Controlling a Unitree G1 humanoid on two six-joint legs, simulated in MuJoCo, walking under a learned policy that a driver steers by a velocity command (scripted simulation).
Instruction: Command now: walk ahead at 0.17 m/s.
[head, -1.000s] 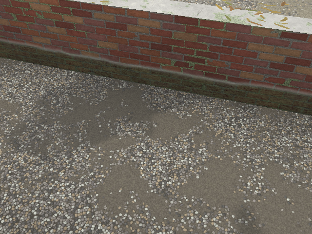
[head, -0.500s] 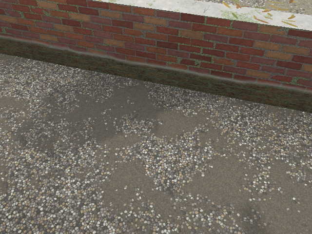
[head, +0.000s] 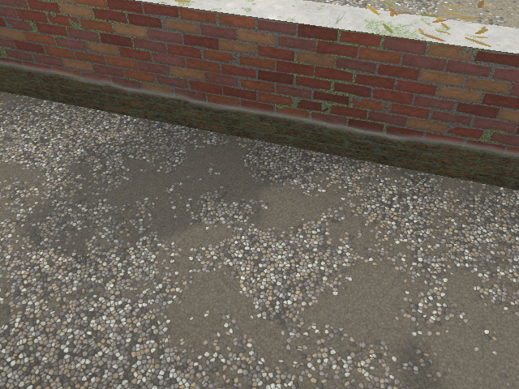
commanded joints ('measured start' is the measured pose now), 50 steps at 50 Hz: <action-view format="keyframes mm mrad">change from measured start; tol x8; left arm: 1 -7 68 11 -57 -8 -24 -9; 29 -46 72 19 -26 -14 -12 11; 31 114 90 32 40 31 2 19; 50 193 65 29 100 19 -15 12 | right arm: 1 15 -75 -17 -17 -3 1 -19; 50 66 -85 -37 91 -5 -4 -3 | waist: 1 -18 -7 27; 50 -8 -21 109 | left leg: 1 5 83 -62 -33 27 25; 8 -107 42 -13 104 55 67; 13 -73 82 -56 48 268 53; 31 11 71 -85 -71 362 55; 50 47 60 -74 -79 153 40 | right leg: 1 -81 -67 54 -33 94 -15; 9 -103 -63 35 122 273 -49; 16 -10 -97 51 48 444 -8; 50 -106 -66 44 -71 172 -2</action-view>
